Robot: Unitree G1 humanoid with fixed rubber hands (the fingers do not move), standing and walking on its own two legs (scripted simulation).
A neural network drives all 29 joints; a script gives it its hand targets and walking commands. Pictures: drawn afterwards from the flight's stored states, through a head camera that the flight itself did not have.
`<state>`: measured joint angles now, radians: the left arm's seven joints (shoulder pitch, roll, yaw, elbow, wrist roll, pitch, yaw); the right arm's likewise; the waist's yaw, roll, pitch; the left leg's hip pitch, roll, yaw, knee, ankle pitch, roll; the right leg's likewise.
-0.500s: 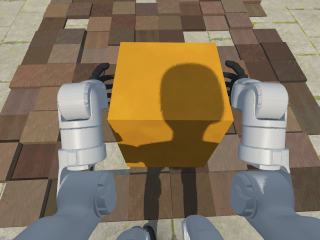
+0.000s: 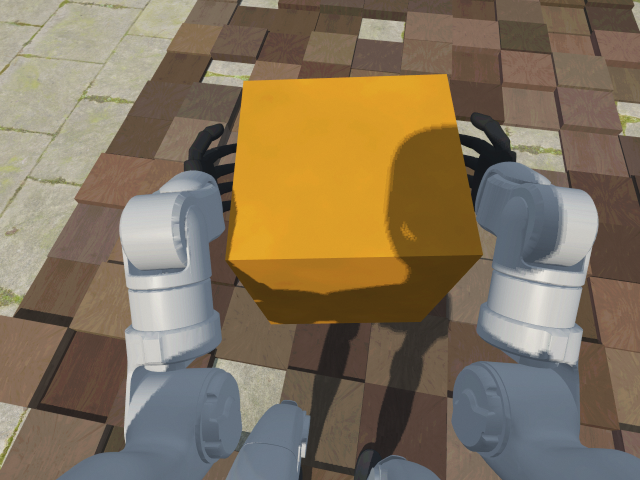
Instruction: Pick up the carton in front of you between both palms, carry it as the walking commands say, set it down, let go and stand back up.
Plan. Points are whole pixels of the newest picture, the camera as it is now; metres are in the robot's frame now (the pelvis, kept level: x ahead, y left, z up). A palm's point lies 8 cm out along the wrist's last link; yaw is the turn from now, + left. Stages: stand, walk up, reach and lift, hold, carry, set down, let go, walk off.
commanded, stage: carry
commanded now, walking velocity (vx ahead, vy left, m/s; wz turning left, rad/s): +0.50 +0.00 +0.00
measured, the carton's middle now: (345, 218) +0.39 +0.04 +0.05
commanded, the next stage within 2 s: none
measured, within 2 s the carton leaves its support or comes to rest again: neither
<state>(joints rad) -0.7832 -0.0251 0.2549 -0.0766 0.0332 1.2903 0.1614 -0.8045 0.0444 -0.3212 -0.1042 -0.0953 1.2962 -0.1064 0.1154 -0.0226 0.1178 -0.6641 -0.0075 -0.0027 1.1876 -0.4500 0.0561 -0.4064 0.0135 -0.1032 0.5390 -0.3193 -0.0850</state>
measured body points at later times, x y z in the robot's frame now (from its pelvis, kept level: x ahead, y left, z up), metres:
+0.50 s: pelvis +0.31 +0.04 +0.01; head +0.35 +0.05 +0.45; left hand +0.71 +0.17 +0.12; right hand +0.69 -0.14 +0.12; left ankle +0.23 +0.11 -0.74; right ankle +0.41 -0.09 -0.69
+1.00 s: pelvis +0.62 +0.06 -0.02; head +0.64 +0.06 +0.43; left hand +0.92 +0.32 +0.11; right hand +1.02 +0.03 +0.12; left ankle +0.71 +0.14 -0.75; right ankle +0.51 -0.06 -0.71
